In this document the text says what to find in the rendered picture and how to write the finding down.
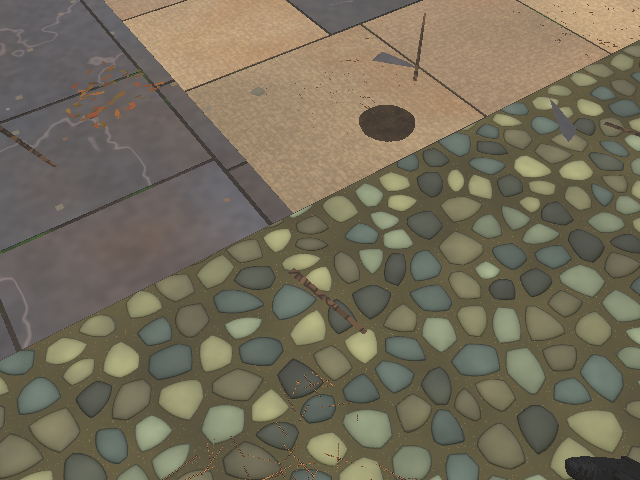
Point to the right robot hand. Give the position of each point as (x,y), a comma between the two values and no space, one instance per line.
(602,468)

